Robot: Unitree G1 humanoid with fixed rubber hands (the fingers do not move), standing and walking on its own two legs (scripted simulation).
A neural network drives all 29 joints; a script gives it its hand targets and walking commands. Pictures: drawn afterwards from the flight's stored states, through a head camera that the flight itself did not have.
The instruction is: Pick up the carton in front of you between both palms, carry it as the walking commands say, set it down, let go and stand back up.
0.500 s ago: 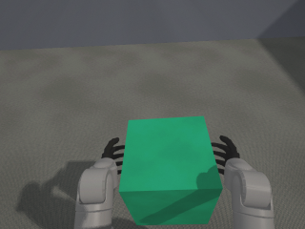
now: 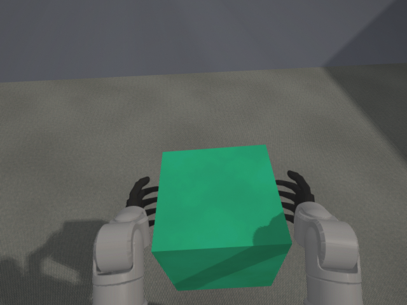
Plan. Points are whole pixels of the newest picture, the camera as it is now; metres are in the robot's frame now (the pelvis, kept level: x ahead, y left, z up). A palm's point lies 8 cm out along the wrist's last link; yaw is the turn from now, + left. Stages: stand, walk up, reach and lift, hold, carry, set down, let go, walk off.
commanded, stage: carry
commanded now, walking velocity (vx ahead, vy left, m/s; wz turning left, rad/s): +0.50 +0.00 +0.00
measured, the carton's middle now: (219, 221) +0.31 +0.00 -0.01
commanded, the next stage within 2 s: none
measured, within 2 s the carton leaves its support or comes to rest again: neither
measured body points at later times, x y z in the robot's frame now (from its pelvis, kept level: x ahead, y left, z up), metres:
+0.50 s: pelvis +0.34 -0.04 +0.00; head +0.37 -0.05 +0.45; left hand +0.61 +0.13 +0.05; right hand +0.64 -0.17 +0.04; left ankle +0.22 +0.07 -0.64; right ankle +0.38 -0.11 -0.74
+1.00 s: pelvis +0.60 +0.00 +0.00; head +0.62 +0.01 +0.45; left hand +0.88 +0.16 +0.07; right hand +0.90 -0.14 +0.08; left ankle +0.63 +0.08 -0.74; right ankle +0.56 -0.13 -0.74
